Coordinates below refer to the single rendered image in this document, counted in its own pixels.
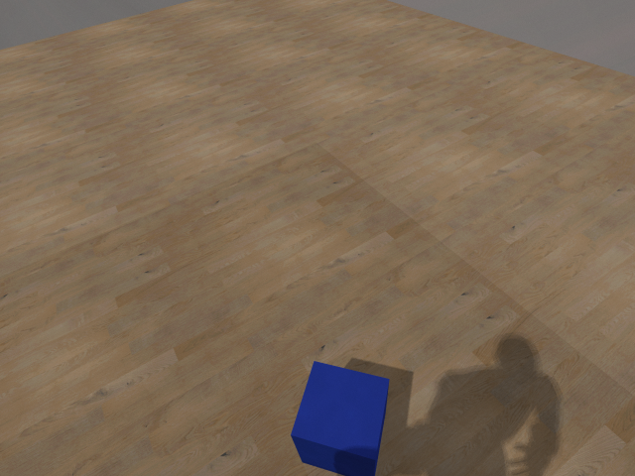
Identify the carton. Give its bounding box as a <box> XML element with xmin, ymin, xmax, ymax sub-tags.
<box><xmin>291</xmin><ymin>361</ymin><xmax>389</xmax><ymax>476</ymax></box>

